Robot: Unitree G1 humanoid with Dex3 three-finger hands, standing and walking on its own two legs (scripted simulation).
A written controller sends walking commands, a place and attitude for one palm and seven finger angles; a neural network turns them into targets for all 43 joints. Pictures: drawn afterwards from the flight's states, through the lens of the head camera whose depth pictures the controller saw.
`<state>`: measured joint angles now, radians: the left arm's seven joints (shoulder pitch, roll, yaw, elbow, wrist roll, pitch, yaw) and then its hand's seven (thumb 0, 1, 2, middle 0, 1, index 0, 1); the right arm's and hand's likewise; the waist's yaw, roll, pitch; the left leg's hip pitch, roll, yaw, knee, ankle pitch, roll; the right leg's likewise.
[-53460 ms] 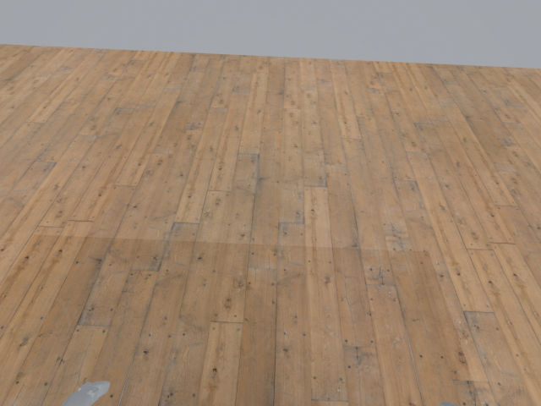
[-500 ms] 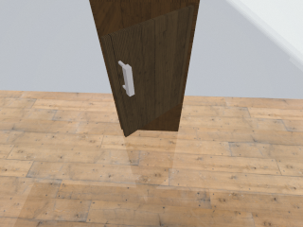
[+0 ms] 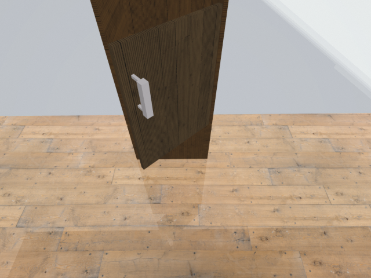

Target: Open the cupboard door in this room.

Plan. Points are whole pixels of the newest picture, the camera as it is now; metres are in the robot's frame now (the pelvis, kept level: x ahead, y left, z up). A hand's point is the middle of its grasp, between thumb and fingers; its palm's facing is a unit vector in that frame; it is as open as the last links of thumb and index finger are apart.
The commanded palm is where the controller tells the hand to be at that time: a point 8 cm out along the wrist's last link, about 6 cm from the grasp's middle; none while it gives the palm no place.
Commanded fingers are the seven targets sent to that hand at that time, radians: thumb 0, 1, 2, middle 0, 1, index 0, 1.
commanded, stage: walk to a spot facing it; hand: left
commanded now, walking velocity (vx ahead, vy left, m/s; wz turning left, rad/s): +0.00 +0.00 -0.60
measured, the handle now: (141, 96) +0.61 +0.18 +0.01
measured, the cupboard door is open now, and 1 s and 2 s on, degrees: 42 42 42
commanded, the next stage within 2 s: none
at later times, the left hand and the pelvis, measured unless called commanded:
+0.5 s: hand out of the picture +0.06 +0.18 -0.17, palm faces -0.22 -0.94 -0.27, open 7.4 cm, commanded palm none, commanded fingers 0.00 0.90 0.90 -0.20 -0.30 -0.20 -0.30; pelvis -0.02 -0.02 -0.01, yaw -16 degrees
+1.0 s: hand (149, 272) +0.16 +0.11 -0.17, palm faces -0.52 -0.81 -0.29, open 7.3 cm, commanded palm none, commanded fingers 0.00 0.90 0.90 -0.20 -0.30 -0.20 -0.30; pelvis -0.03 -0.03 -0.01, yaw -34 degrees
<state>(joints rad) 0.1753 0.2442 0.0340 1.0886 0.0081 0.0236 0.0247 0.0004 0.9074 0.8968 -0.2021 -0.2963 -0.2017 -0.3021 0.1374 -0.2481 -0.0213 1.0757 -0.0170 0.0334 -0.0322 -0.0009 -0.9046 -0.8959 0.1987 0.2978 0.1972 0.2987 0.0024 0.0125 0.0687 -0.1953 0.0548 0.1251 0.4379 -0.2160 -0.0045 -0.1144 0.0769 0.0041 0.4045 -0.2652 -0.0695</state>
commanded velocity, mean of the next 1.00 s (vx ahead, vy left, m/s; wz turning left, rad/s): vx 0.00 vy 0.00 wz -0.60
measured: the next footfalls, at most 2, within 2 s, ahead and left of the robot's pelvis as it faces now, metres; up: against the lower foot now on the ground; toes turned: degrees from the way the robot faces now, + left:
left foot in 0.60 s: +0.05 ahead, +0.11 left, +0.00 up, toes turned -18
right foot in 0.86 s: -0.04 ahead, -0.16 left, +0.00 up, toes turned -31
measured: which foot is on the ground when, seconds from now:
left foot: down 0.00-0.28, up 0.30-0.58, down 0.60-0.86, up 0.88-1.00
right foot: down 0.00-0.58, up 0.60-0.84, down 0.86-1.00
